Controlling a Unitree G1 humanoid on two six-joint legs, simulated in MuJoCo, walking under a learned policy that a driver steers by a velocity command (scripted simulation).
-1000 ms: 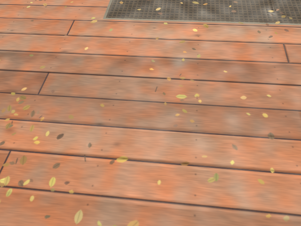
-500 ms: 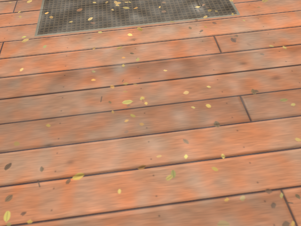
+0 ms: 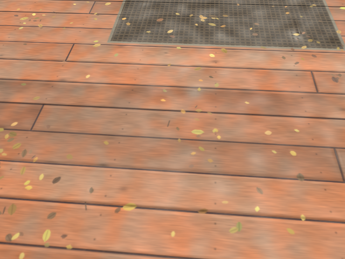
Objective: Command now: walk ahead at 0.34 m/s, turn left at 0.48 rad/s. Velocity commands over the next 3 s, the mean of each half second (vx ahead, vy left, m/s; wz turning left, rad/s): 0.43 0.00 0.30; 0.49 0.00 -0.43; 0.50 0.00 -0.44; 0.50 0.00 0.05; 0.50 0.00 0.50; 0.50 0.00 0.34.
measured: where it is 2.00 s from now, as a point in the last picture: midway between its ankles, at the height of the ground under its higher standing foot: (183, 144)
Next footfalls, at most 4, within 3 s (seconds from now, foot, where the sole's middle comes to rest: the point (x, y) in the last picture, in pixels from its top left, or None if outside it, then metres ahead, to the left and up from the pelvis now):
0.28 left None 0.25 0.20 -0.78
0.84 right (178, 238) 0.59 0.05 -0.78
1.28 left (141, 172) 0.90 0.23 -0.78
1.80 right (211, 146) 1.06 -0.10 -0.78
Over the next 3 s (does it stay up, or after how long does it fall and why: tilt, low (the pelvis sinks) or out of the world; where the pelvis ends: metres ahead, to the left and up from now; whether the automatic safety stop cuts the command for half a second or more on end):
stays up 1.61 -0.04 0.00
